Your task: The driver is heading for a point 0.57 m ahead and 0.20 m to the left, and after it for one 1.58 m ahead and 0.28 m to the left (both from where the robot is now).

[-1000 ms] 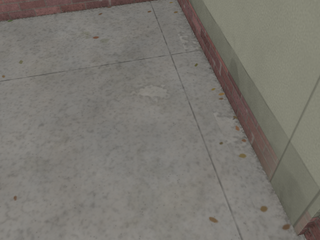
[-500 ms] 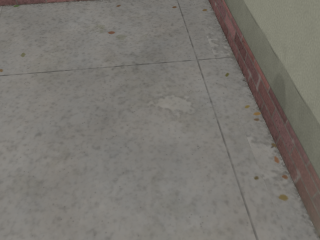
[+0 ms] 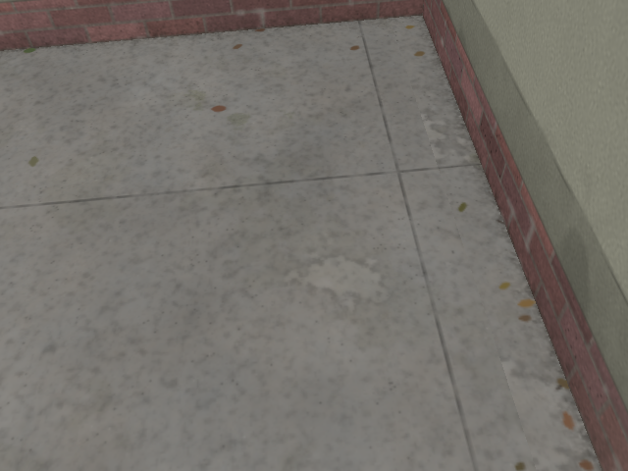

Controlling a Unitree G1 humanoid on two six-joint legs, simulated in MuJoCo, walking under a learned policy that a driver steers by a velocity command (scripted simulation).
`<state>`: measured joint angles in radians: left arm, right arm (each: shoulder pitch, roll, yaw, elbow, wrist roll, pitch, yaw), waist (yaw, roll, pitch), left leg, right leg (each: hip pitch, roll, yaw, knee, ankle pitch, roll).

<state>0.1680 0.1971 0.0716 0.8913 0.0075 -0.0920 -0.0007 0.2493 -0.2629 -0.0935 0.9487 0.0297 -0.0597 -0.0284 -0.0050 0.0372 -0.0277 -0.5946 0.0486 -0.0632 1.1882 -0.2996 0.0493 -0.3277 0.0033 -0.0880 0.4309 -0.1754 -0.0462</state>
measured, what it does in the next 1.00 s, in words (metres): walks ahead, turning left: left foot, then right foot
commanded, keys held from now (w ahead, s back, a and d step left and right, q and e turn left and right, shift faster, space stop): w+q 0.68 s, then w+e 0.32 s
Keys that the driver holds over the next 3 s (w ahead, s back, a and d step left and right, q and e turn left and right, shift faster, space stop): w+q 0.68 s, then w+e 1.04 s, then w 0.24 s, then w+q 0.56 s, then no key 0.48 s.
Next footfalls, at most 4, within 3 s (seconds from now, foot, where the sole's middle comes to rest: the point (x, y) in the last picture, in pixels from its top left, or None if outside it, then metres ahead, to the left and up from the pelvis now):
0.38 left None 0.33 0.17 -0.78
0.88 right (292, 383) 0.69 0.11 -0.78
1.38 left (184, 315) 0.88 0.38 -0.78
1.90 right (299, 229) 1.15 0.10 -0.78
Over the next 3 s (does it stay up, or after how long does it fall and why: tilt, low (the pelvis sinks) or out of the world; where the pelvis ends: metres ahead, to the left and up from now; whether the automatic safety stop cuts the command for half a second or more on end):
stays up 1.54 0.22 -0.01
